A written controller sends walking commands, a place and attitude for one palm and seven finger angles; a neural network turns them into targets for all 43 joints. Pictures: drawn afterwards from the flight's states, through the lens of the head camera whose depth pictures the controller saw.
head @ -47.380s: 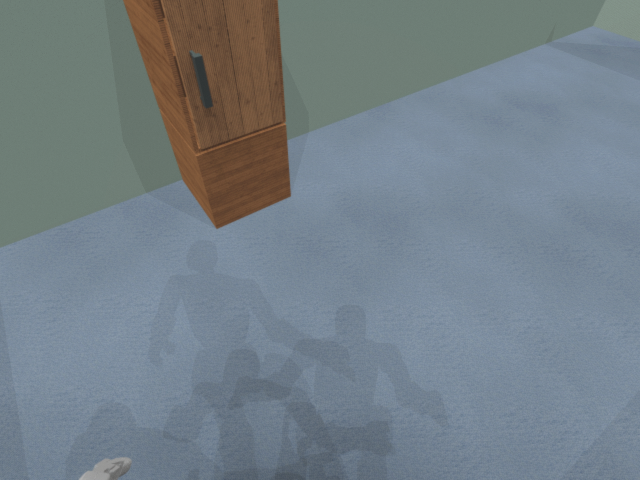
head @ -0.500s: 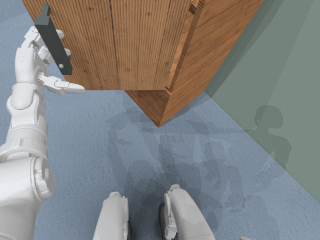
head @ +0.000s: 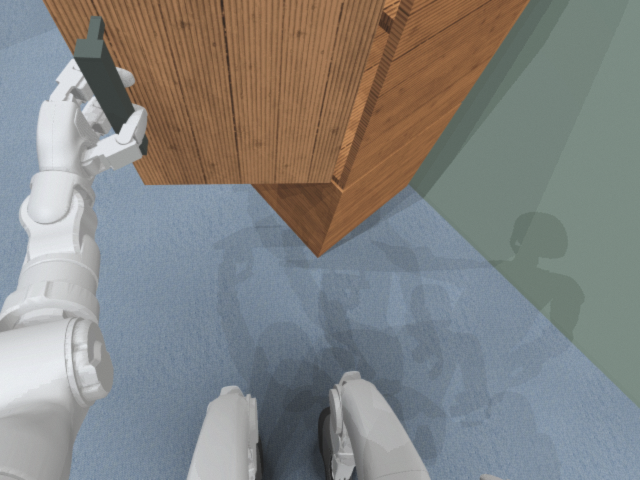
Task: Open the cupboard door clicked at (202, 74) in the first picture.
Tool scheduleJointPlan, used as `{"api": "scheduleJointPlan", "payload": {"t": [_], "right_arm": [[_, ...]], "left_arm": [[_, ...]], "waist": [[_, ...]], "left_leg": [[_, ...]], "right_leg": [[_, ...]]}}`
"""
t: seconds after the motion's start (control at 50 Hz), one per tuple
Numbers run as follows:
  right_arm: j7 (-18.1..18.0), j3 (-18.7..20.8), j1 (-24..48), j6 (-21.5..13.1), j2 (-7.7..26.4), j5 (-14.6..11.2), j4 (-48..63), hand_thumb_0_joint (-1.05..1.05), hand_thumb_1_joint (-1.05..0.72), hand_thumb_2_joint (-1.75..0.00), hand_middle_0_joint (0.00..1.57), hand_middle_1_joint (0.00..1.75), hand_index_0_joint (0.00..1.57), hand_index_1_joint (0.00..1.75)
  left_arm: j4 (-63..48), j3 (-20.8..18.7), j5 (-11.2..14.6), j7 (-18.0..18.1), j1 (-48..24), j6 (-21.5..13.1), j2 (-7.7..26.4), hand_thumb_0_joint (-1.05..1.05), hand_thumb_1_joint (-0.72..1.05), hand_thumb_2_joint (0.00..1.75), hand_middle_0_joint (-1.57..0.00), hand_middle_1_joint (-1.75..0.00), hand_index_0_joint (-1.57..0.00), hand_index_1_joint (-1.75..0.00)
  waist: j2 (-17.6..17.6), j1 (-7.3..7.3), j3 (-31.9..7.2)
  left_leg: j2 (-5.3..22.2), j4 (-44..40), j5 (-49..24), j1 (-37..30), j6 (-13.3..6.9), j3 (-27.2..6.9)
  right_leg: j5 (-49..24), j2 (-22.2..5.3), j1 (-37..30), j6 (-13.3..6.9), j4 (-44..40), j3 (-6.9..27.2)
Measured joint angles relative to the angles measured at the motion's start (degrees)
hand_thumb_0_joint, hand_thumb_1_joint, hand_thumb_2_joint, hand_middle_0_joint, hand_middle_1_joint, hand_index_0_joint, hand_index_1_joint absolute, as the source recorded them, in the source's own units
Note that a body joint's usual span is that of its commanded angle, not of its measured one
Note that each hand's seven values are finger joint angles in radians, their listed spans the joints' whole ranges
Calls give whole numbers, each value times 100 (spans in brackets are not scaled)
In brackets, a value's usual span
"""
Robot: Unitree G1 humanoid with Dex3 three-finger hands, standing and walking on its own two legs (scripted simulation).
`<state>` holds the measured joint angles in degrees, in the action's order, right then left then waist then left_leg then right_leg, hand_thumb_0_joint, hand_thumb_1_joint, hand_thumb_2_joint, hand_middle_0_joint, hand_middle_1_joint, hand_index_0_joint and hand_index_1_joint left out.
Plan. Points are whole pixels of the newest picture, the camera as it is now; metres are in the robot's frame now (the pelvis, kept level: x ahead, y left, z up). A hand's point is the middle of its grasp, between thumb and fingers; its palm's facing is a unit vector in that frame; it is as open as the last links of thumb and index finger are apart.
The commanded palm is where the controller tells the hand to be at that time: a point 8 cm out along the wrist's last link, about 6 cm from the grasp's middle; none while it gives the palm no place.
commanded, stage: close the thumb around the handle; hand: left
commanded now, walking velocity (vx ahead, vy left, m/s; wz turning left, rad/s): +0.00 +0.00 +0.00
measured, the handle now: (119, 92) +0.57 +0.21 +0.05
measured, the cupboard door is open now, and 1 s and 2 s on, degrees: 53 96 100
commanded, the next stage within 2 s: pull the door open along its arc in 0.06 s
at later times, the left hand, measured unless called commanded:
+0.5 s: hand (139, 171) +0.46 +0.18 +0.04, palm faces -0.01 -1.00 -0.01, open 6.6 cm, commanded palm +0.41 +0.22 +0.04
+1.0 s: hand (246, 284) +0.33 +0.06 +0.04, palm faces +0.38 -0.92 +0.02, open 6.8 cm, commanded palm +0.25 +0.10 +0.04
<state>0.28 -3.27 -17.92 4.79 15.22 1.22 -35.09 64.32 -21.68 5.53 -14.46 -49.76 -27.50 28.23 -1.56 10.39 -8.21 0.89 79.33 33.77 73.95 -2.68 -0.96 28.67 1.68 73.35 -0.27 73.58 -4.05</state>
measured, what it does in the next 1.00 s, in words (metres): stands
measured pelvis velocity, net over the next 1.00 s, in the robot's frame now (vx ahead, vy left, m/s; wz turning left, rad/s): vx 0.02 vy -0.03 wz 0.05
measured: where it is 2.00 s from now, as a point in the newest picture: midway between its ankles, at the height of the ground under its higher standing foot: outside the picture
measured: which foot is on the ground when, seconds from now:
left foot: down 0.00-1.00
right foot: down 0.00-1.00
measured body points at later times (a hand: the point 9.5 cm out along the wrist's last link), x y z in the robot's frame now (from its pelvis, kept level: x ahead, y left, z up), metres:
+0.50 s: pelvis +0.01 +0.00 +0.01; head +0.15 +0.02 +0.44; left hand +0.46 +0.23 +0.04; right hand +0.05 -0.26 -0.10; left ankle +0.02 +0.09 -0.60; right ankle +0.05 -0.12 -0.60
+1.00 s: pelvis +0.02 -0.03 +0.03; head +0.11 -0.02 +0.47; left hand +0.30 +0.11 +0.05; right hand +0.22 -0.22 -0.08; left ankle +0.02 +0.09 -0.60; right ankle +0.05 -0.12 -0.60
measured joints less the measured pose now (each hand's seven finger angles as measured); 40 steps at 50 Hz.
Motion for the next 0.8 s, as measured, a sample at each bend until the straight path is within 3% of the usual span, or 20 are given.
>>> {"api": "scheduleJointPlan", "payload": {"t": [0.3, 0.44, 0.56, 0.6, 0.66, 0.74, 0.8], "right_arm": [[21, 20, 16, -2, -13, -9, 41, 0, -90, -90, 20, 30, 21, 30], [81, 88, -32, 64, -47, -100, 90, 0, -90, -90, 20, 30, 21, 30], [126, 172, -21, 37, -99, -187, 203, 0, -90, -90, 20, 30, 21, 30], [125, 220, 15, -21, -119, -148, 239, 0, -90, -90, 20, 30, 21, 30], [180, 274, 144, -110, -154, -36, 279, 0, -90, -90, 20, 30, 20, 30], [301, 326, 396, -169, -246, 161, 345, 0, -90, -90, 20, 30, 20, 30], [386, 346, 593, -203, -345, 288, 368, 0, -90, -90, 20, 30, 20, 30]], "left_arm": [[-119, 15, 29, 113, 99, 23, -65, 1, 62, 80, -28, -132, -30, -131], [-850, 168, 241, 151, 910, 21, -421, 1, 65, 78, -26, -131, -28, -131], [-1927, 582, 458, 272, 2069, 20, -961, 1, 66, 76, -25, -131, -27, -131], [-2332, 775, 496, 642, 2442, 27, -1289, 1, 66, 76, -25, -131, -27, -130], [-2917, 1089, 372, 1654, 2940, -12, -1925, 2, 66, 77, -25, -129, -29, -127], [-3518, 1560, -73, 3034, 3500, -53, -2656, 2, 66, 79, -24, -129, -30, -126], [-3789, 1950, -561, 3942, 3858, -79, -3051, 2, 66, 79, -25, -127, -30, -126]], "waist": [[-6, -13, -6], [-3, -147, -35], [33, -327, -122], [43, -422, -155], [64, -547, -196], [104, -684, -242], [134, -769, -293]], "left_leg": [[12, 10, -15, 4, 21, 14], [25, -212, -29, -320, 17, 113], [6, -490, -46, -727, 19, 185], [-2, -558, -45, -840, 26, 195], [-30, -629, -46, -968, 37, 208], [-64, -651, -32, -1083, 57, 212], [-86, -628, -14, -1126, 86, 190]], "right_leg": [[-13, 11, 26, -21, 34, 15], [-27, 31, -235, -13, -124, 119], [-19, 20, -593, -8, -323, 199], [-8, 14, -696, -5, -373, 212], [16, -11, -811, -6, -405, 227], [72, -43, -903, -28, -363, 232], [126, -66, -937, -62, -296, 210]]}}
